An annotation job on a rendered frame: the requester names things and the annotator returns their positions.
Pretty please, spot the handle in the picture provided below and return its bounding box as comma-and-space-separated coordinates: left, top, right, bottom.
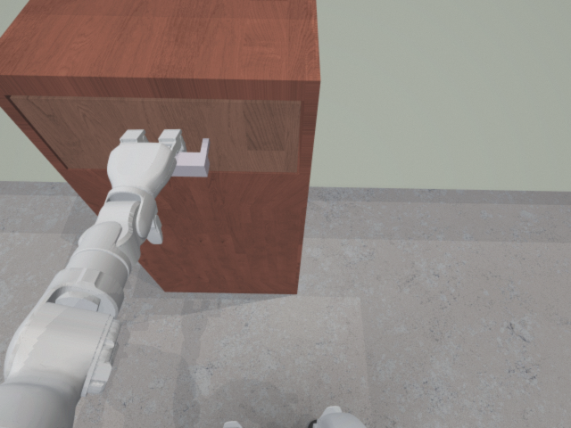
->
172, 138, 210, 177

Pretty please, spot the cabinet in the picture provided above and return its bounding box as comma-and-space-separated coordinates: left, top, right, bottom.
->
0, 0, 320, 294

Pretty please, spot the drawer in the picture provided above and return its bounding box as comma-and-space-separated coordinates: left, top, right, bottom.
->
10, 95, 301, 172

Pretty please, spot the robot right shin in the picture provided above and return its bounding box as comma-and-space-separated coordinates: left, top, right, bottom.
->
320, 406, 343, 419

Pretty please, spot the robot left forearm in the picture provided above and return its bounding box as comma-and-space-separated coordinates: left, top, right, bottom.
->
4, 186, 156, 380

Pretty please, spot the left robot hand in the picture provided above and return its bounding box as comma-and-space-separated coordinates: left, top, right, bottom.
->
107, 129, 187, 244

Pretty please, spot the robot left upper arm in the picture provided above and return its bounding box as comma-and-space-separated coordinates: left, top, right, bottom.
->
0, 302, 121, 428

